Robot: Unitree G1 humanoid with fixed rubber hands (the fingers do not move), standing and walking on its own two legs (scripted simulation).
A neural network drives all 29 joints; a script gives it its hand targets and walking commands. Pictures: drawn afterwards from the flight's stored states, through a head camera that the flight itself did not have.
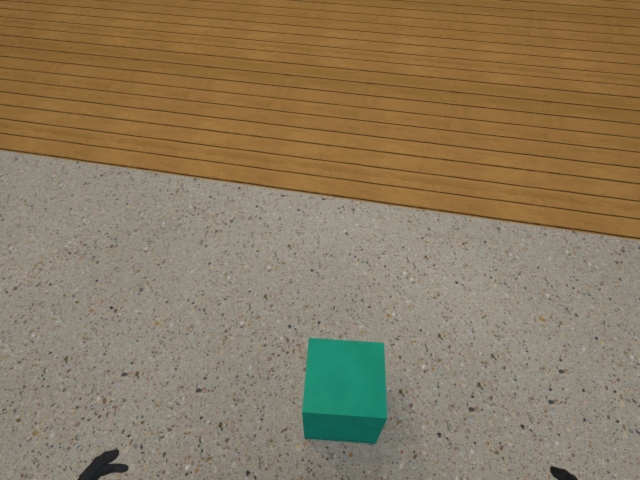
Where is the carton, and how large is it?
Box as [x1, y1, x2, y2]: [302, 338, 386, 443]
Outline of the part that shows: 309,338 302,408 304,437 375,443 386,419 383,343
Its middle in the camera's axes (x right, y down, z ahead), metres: +0.07 +0.44 +1.11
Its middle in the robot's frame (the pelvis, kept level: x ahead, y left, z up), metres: +0.45 -0.05 -0.66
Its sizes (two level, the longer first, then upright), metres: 0.210 0.200 0.250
